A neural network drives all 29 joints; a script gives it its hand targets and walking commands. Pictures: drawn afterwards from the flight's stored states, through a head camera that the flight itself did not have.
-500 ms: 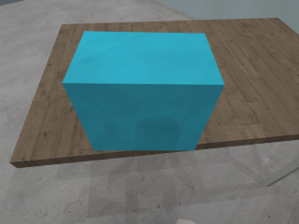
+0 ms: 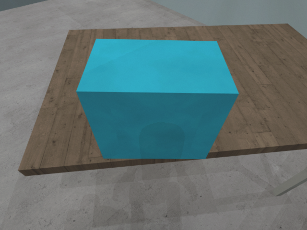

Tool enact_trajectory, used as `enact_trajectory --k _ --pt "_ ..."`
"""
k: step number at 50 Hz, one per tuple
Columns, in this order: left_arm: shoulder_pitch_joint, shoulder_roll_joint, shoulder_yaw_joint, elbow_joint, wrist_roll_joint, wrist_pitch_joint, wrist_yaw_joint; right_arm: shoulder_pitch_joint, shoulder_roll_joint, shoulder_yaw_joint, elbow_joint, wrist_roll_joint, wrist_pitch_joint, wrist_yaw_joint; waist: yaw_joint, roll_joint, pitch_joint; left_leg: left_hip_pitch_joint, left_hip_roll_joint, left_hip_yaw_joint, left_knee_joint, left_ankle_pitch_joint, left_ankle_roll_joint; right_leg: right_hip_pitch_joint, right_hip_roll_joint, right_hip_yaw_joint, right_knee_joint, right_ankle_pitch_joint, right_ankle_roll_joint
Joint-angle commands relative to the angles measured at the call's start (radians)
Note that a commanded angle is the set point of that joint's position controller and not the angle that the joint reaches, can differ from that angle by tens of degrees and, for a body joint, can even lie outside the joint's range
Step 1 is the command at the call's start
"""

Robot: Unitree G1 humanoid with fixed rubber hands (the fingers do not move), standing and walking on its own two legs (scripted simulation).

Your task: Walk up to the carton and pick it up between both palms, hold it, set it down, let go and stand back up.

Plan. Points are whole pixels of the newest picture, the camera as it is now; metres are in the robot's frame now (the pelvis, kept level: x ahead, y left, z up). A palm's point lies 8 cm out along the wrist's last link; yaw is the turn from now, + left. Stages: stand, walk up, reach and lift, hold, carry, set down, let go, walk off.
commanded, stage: walk up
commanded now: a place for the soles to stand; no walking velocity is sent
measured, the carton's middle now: (155, 104) +0.39 +0.00 +0.12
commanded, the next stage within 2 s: reach and lift in 0.64 s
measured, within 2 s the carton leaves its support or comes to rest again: neither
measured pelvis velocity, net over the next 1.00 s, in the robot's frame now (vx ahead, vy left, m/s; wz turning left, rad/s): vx -0.01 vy -0.03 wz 0.01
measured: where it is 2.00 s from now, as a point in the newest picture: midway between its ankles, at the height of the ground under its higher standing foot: outside the picture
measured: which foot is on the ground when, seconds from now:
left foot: down 0.00-1.00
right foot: down 0.00-1.00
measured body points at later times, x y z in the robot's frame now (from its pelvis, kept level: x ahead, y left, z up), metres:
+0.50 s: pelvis +0.00 -0.01 +0.00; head +0.02 -0.02 +0.45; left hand +0.07 +0.24 -0.14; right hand +0.04 -0.28 -0.15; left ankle -0.01 +0.08 -0.73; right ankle +0.04 -0.14 -0.73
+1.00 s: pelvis -0.01 -0.03 -0.01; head -0.01 -0.02 +0.44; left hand +0.16 +0.22 -0.09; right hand +0.16 -0.28 -0.10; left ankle -0.01 +0.08 -0.73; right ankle +0.04 -0.14 -0.73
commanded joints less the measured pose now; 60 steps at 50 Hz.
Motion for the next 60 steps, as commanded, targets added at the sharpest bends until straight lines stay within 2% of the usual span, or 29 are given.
enact_trajectory --k 1,5,6,10,12,13,16,22,23,27,30,32,33,34,35,36,37,39,41,42,43,46,48,50,52,55,60 --pt "0.023 0.132 0.029 -0.048 -0.001 -0.013 0.010 0.028 -0.152 -0.038 -0.039 -0.001 -0.007 -0.007 -0.004 0.030 -0.030 -0.051 0.168 -0.163 -0.153 0.135 -0.018 0.042 -0.037 0.027 -0.045 0.104 -0.081" --pt "0.033 0.146 0.035 -0.041 -0.001 -0.012 0.010 0.029 -0.148 -0.037 -0.029 -0.006 -0.005 -0.007 -0.004 -0.009 -0.030 -0.055 0.146 -0.147 -0.109 0.124 -0.019 0.042 -0.066 0.069 -0.069 0.134 -0.099" --pt "0.037 0.148 0.035 -0.040 0.003 -0.012 0.009 0.042 -0.148 -0.039 -0.024 -0.002 -0.008 -0.007 -0.016 -0.003 -0.022 -0.046 0.144 -0.141 -0.099 0.129 -0.018 0.023 -0.071 0.079 -0.070 0.143 -0.104" --pt "0.031 0.150 0.037 -0.046 0.005 -0.012 0.005 0.051 -0.146 -0.035 -0.005 -0.008 -0.010 -0.009 -0.013 -0.041 -0.025 -0.039 0.139 -0.140 -0.071 0.134 -0.009 0.028 -0.083 0.099 -0.082 0.173 -0.112" --pt "0.038 0.159 0.040 -0.047 0.004 -0.012 0.005 0.049 -0.147 -0.038 -0.010 -0.010 -0.008 -0.009 -0.014 -0.038 -0.039 -0.027 0.131 -0.129 -0.049 0.112 -0.013 0.013 -0.097 0.124 -0.098 0.155 -0.123" --pt "0.028 0.166 0.043 -0.048 0.003 -0.010 0.005 0.058 -0.142 -0.037 -0.003 -0.011 -0.006 -0.010 -0.018 -0.062 -0.036 -0.033 0.130 -0.134 -0.046 0.107 -0.016 0.009 -0.104 0.136 -0.107 0.136 -0.128" --pt "0.021 0.164 0.043 -0.056 0.001 -0.006 0.004 0.052 -0.147 -0.035 -0.001 -0.009 -0.008 -0.011 -0.014 -0.065 -0.036 -0.032 0.131 -0.139 -0.054 0.098 -0.015 0.002 -0.099 0.133 -0.113 0.114 -0.125" --pt "0.024 0.151 0.041 -0.054 0.003 -0.005 0.000 0.049 -0.152 -0.032 0.009 -0.003 -0.014 -0.011 -0.003 -0.012 -0.028 -0.053 0.146 -0.159 -0.090 0.111 -0.007 0.026 -0.069 0.108 -0.087 0.106 -0.111" --pt "0.025 0.152 0.041 -0.053 0.003 -0.004 0.000 0.053 -0.156 -0.033 0.010 -0.005 -0.014 -0.011 -0.005 -0.020 -0.026 -0.055 0.147 -0.159 -0.092 0.107 -0.009 0.023 -0.071 0.099 -0.086 0.099 -0.110" --pt "0.019 0.141 0.038 -0.054 0.002 -0.004 0.000 0.056 -0.157 -0.032 0.019 -0.002 -0.013 -0.011 -0.007 0.013 -0.030 -0.061 0.156 -0.164 -0.116 0.095 -0.003 0.037 -0.055 0.087 -0.076 0.083 -0.104" --pt "0.027 0.143 0.037 -0.046 0.004 -0.004 0.000 0.044 -0.161 -0.029 0.020 -0.002 -0.013 -0.012 0.002 0.006 -0.021 -0.065 0.156 -0.164 -0.119 0.094 0.001 0.042 -0.048 0.082 -0.076 0.092 -0.099" --pt "0.025 0.146 0.038 -0.045 0.004 -0.004 0.001 0.051 -0.160 -0.030 0.023 0.001 -0.012 -0.012 -0.004 0.001 -0.009 -0.078 0.157 -0.168 -0.125 0.068 -0.002 0.040 -0.052 0.087 -0.074 0.081 -0.099" --pt "-0.536 0.254 0.072 -0.335 -0.050 0.180 -0.013 -0.582 -0.098 -0.175 -0.193 -0.126 -0.111 0.022 -0.033 0.015 -0.048 -0.388 0.157 -0.087 0.043 -0.093 -0.084 0.009 0.049 -0.052 0.147 -0.167 -0.086" --pt "-0.421 0.221 0.060 -0.338 -0.038 0.297 0.007 -0.462 -0.152 -0.213 -0.112 -0.158 -0.100 0.058 -0.016 0.054 0.063 -0.528 0.176 -0.073 0.006 -0.286 -0.082 0.111 0.060 -0.068 0.202 -0.159 -0.081" --pt "-0.415 0.207 0.072 -0.391 -0.012 0.360 0.006 -0.444 -0.176 -0.221 -0.139 -0.159 -0.091 0.081 -0.013 0.051 0.018 -0.573 0.185 -0.056 -0.021 -0.337 -0.073 0.212 0.065 -0.077 0.228 -0.135 -0.075" --pt "-0.371 0.189 0.084 -0.406 0.003 0.400 -0.003 -0.406 -0.182 -0.218 -0.154 -0.159 -0.078 0.086 -0.006 0.014 -0.021 -0.537 0.169 -0.022 0.019 -0.197 -0.090 0.198 0.047 -0.074 0.214 -0.089 -0.074" --pt "-0.353 0.190 0.097 -0.471 0.008 0.432 -0.010 -0.360 -0.177 -0.215 -0.184 -0.142 -0.072 0.087 0.006 0.008 -0.117 -0.426 0.160 -0.017 0.073 -0.085 -0.105 0.135 0.036 -0.071 0.207 -0.042 -0.073" --pt "-0.289 0.155 0.117 -0.562 0.035 0.487 -0.014 -0.242 -0.186 -0.198 -0.155 -0.077 -0.056 0.082 0.007 0.058 -0.208 -0.254 0.163 -0.037 0.115 0.025 -0.124 0.104 0.048 -0.075 0.193 0.007 -0.078" --pt "-0.173 0.126 0.128 -0.608 0.051 0.520 -0.030 -0.142 -0.186 -0.161 -0.109 -0.014 -0.043 0.070 -0.019 0.090 -0.258 -0.123 0.166 -0.054 0.138 0.239 -0.143 0.128 0.071 -0.086 0.178 0.124 -0.084" --pt "-0.109 0.121 0.143 -0.621 0.064 0.528 -0.043 -0.103 -0.179 -0.131 -0.099 0.013 -0.039 0.062 -0.025 0.077 -0.252 -0.071 0.154 -0.052 0.144 0.328 -0.147 0.152 0.079 -0.083 0.150 0.188 -0.087" --pt "-0.057 0.118 0.161 -0.636 0.086 0.535 -0.055 -0.073 -0.173 -0.112 -0.102 0.033 -0.031 0.052 -0.024 0.070 -0.231 -0.041 0.142 -0.045 0.127 0.349 -0.146 0.197 0.085 -0.074 0.107 0.228 -0.089" --pt "0.005 0.124 0.182 -0.653 0.088 0.518 -0.075 -0.092 -0.171 -0.074 -0.175 0.047 -0.033 0.026 -0.028 0.016 -0.132 -0.025 0.108 -0.026 0.036 0.344 -0.117 0.268 0.089 -0.050 -0.001 0.293 -0.081" --pt "-0.036 0.156 0.190 -0.676 0.090 0.487 -0.071 -0.126 -0.130 -0.068 -0.245 0.039 -0.034 0.009 -0.008 0.006 -0.045 -0.096 0.087 -0.008 -0.029 0.196 -0.089 0.297 0.080 -0.021 -0.060 0.202 -0.075" --pt "-0.101 0.190 0.188 -0.664 0.079 0.454 -0.066 -0.163 -0.068 -0.069 -0.335 0.002 -0.020 -0.002 0.003 -0.017 0.068 -0.197 0.077 0.023 -0.091 -0.020 -0.047 0.281 0.055 0.016 -0.115 0.016 -0.060" --pt "-0.159 0.206 0.182 -0.677 0.074 0.425 -0.059 -0.176 -0.021 -0.078 -0.416 -0.021 0.002 -0.007 0.009 0.013 0.107 -0.293 0.089 0.032 -0.136 -0.093 -0.024 0.332 0.053 0.026 -0.119 -0.026 -0.046" --pt "-0.194 0.211 0.181 -0.721 0.064 0.380 -0.053 -0.154 0.019 -0.086 -0.524 -0.026 0.020 -0.014 0.021 0.080 0.070 -0.386 0.119 0.033 -0.181 -0.126 -0.019 0.475 0.056 0.048 -0.097 0.015 -0.033" --pt "-0.147 0.220 0.174 -0.806 -0.006 0.334 -0.056 -0.048 0.054 -0.093 -0.623 -0.011 0.027 -0.044 0.001 0.075 -0.028 -0.274 0.114 0.045 -0.190 -0.042 -0.031 0.487 0.043 0.050 -0.120 0.068 -0.027"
